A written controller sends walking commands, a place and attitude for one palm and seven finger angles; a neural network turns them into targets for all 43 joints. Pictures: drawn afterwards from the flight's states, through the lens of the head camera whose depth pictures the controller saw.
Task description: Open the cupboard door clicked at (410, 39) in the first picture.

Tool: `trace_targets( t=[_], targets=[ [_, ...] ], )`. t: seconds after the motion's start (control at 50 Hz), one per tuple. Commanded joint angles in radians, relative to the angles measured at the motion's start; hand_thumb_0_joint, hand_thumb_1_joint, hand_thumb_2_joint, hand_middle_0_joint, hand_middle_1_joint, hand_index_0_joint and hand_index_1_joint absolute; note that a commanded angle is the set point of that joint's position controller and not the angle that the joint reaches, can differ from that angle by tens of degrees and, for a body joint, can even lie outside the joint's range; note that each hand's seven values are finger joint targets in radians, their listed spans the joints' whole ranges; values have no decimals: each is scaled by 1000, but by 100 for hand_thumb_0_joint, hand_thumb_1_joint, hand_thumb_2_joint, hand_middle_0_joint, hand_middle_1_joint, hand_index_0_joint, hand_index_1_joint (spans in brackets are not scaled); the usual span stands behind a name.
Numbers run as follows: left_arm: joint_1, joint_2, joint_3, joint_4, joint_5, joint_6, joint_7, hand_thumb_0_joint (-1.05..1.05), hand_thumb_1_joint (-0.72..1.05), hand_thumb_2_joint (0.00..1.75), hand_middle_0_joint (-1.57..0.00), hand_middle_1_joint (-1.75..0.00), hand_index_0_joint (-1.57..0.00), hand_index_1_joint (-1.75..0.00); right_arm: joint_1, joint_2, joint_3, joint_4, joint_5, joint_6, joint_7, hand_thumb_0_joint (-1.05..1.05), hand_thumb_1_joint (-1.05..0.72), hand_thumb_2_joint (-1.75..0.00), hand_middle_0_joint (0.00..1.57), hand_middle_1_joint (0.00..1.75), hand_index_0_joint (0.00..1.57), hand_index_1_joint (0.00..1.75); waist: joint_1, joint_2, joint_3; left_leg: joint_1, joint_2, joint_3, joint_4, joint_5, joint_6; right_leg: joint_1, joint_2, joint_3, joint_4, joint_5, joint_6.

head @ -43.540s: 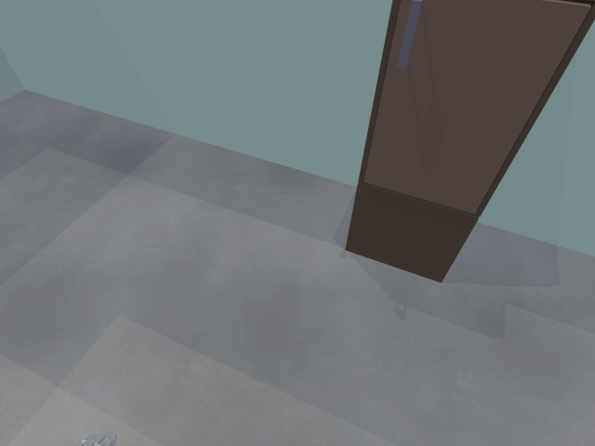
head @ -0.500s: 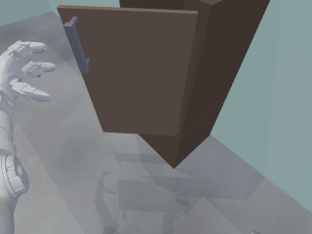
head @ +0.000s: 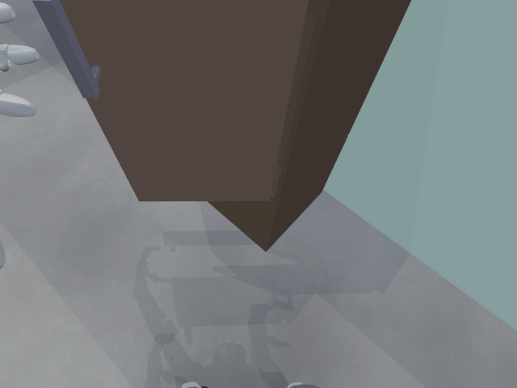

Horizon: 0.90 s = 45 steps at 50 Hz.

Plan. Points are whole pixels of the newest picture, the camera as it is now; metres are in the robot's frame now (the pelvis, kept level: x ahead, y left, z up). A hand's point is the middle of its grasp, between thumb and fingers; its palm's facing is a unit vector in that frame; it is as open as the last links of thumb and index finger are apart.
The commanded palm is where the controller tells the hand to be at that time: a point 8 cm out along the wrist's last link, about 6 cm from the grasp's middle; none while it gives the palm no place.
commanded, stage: move the hooked fingers beside the handle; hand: left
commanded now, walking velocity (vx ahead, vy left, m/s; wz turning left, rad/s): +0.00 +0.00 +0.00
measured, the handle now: (75, 43) +0.58 +0.22 +0.17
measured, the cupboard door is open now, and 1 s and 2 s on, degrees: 44 44 44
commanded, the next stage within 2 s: slide the fingers in behind the handle in 0.90 s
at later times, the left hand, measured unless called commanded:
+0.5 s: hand (10, 54) +0.55 +0.29 +0.17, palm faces -0.03 -1.00 +0.02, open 14.0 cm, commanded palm +0.54 +0.34 +0.17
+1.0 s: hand (5, 62) +0.53 +0.29 +0.18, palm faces -0.02 -1.00 +0.02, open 14.0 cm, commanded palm +0.52 +0.33 +0.17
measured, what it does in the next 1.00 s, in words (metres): stands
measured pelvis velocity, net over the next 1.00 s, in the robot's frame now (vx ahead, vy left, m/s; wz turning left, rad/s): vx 0.02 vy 0.00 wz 0.00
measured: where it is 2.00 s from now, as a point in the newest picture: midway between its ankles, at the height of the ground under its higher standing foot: outside the picture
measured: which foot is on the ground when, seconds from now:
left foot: down 0.00-1.00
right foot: down 0.00-1.00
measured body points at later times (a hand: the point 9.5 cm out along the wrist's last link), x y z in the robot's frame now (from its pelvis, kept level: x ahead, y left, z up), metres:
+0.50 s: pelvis +0.02 +0.01 -0.01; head +0.16 +0.03 +0.42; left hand +0.55 +0.35 +0.18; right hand -0.04 -0.26 -0.10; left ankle +0.01 +0.11 -0.72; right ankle -0.03 -0.13 -0.72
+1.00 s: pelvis +0.02 +0.00 -0.01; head +0.13 +0.02 +0.43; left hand +0.52 +0.34 +0.18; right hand +0.02 -0.27 -0.11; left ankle +0.01 +0.11 -0.72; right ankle -0.03 -0.13 -0.72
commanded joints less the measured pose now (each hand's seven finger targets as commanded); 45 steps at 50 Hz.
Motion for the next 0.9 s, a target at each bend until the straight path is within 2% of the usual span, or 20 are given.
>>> trace_targets(
  t=[0.0, 0.06, 0.1, 0.14, 0.22, 0.24, 0.3, 0.34, 0.38, 0.44, 0.46, 0.5, 0.54, 0.56, 0.6, 0.68, 0.72, 0.78, 0.86, 0.88],
  targets=[
    [-503, 325, 31, -166, -19, -56, -12, 0, -50, 30, -30, -120, -30, -120, 172, -202, -67, -38, -7, -4, -24, 0, -90, -90, 20, 30, 20, 30, -22, 120, -391, 371, -34, -67, 4, 345, 38, -19, 33, 21, -48, 343, 0],
    [-543, 302, -9, -145, -5, -50, -10, 0, -50, 30, -30, -120, -30, -120, 182, -202, -62, -31, -9, 2, -28, 0, -90, -90, 20, 30, 20, 30, -40, 150, -385, 369, -27, -70, 16, 347, 36, -56, 33, 19, -41, 332, 2],
    [-561, 356, 27, -149, 8, -54, -5, 0, -50, 30, -30, -120, -30, -120, 204, -205, -60, -31, -16, 8, -27, 0, -90, -90, 20, 30, 20, 30, -37, 161, -424, 374, -24, -79, 28, 380, 34, -50, 35, 18, -30, 346, 0],
    [-557, 353, 34, -175, 9, -63, -3, 0, -50, 30, -30, -120, -30, -120, 216, -199, -62, -37, -22, 15, -23, 0, -90, -90, 20, 30, 20, 30, -30, 174, -475, 404, -25, -80, 41, 441, 31, -44, 42, 11, -14, 378, -5],
    [-537, 346, 30, -154, 22, -45, -10, 0, -50, 30, -30, -120, -30, -120, 228, -197, -66, -42, -23, 30, -13, 0, -90, -90, 20, 30, 20, 30, -35, 184, -466, 397, -23, -76, 52, 460, 30, -63, 46, 9, -13, 395, -1],
    [-513, 385, 68, -161, 17, -49, -9, 0, -50, 30, -30, -120, -30, -120, 233, -197, -63, -48, -24, 33, -14, 0, -90, -90, 20, 30, 20, 30, -19, 169, -471, 389, -25, -75, 56, 486, 32, -42, 48, 6, -6, 415, -4],
    [-520, 407, 65, -165, 31, -40, -14, 0, -50, 30, -30, -120, -30, -120, 236, -199, -63, -53, -23, 46, -9, 0, -90, -90, 20, 30, 20, 30, -25, 189, -462, 369, -25, -73, 59, 471, 31, -52, 49, 7, -6, 410, -1],
    [-506, 448, 105, -211, 29, -54, -13, 0, -50, 30, -30, -120, -30, -120, 246, -200, -64, -60, -26, 53, -7, 0, -90, -90, 20, 30, 20, 30, -9, 203, -510, 405, -24, -75, 69, 535, 30, -38, 53, 3, 7, 440, -6],
    [-509, 432, 102, -269, 25, -62, -20, 0, -50, 30, -30, -120, -30, -120, 248, -195, -73, -63, -26, 58, 2, 0, -90, -90, 20, 30, 20, 30, -2, 280, -559, 483, -16, -88, 80, 645, 16, -56, 55, 1, 10, 466, -7],
    [-480, 380, 87, -237, 0, -45, -35, 0, -50, 30, -30, -120, -30, -120, 248, -193, -74, -59, -27, 63, 9, 0, -90, -90, 20, 30, 20, 30, -11, 237, -504, 474, -14, -84, 80, 636, 22, -78, 64, -8, 1, 455, -8],
    [-464, 417, 114, -235, 0, -39, -38, 0, -50, 30, -30, -120, -30, -120, 250, -198, -75, -58, -26, 66, 10, 0, -90, -90, 20, 30, 20, 30, -1, 223, -515, 467, -14, -86, 80, 642, 23, -61, 62, -6, 2, 471, -5],
    [-445, 360, 66, -218, 4, -18, -47, 0, -50, 30, -30, -120, -30, -120, 245, -192, -76, -61, -23, 67, 13, 0, -90, -90, 20, 30, 20, 30, -10, 216, -478, 450, -16, -83, 79, 629, 24, -79, 61, -8, -4, 464, -4],
    [-452, 353, 58, -225, 4, -15, -43, 0, -50, 30, -30, -120, -30, -120, 245, -192, -74, -63, -23, 70, 11, 0, -90, -90, 20, 30, 20, 30, -16, 230, -457, 447, -15, -81, 77, 621, 25, -92, 61, -11, -2, 449, -8],
    [-474, 349, 55, -246, 4, -17, -42, 0, -50, 30, -30, -120, -30, -120, 244, -192, -77, -61, -25, 69, 14, 0, -90, -90, 20, 30, 20, 30, -17, 258, -479, 464, -15, -81, 82, 627, 22, -96, 61, -7, -1, 455, -6],
    [-454, 368, 85, -257, -9, -26, -42, 0, -50, 30, -30, -120, -30, -120, 246, -193, -79, -65, -26, 68, 17, 0, -90, -90, 20, 30, 20, 30, -12, 216, -502, 466, -14, -86, 84, 636, 23, -71, 63, -8, 2, 472, -6],
    [-464, 312, 60, -319, -24, -40, -41, 0, -50, 30, -30, -120, -30, -120, 233, -184, -84, -68, -26, 65, 24, 0, -90, -90, 20, 30, 20, 30, -5, 271, -545, 541, -9, -98, 95, 725, 13, -92, 65, -11, 8, 476, -10],
    [-442, 303, 61, -281, -30, -28, -39, 0, -50, 30, -30, -120, -30, -120, 222, -185, -83, -68, -24, 62, 25, 0, -90, -90, 20, 30, 20, 30, -6, 221, -494, 485, -14, -90, 85, 646, 21, -79, 62, -12, 1, 459, -7],
    [-435, 286, 46, -274, -24, -17, -29, 0, -50, 30, -30, -120, -30, -120, 209, -182, -80, -75, -23, 61, 26, 0, -90, -90, 20, 30, 20, 30, -3, 216, -475, 463, -19, -82, 81, 630, 26, -65, 58, -8, 3, 478, -7],
    [-421, 335, 84, -294, -22, -26, -16, 0, -50, 30, -30, -120, -30, -120, 196, -184, -78, -93, -20, 63, 24, 0, -90, -90, 20, 30, 20, 30, 8, 193, -501, 443, -27, -76, 82, 632, 30, -14, 54, -1, 14, 526, -6],
    [-415, 323, 76, -264, -26, -23, -17, 0, -50, 30, -30, -120, -30, -120, 190, -182, -77, -92, -19, 64, 24, 0, -90, -90, 20, 30, 20, 30, 0, 163, -465, 413, -29, -70, 80, 586, 34, -14, 54, 1, 8, 519, -3]
  ],
)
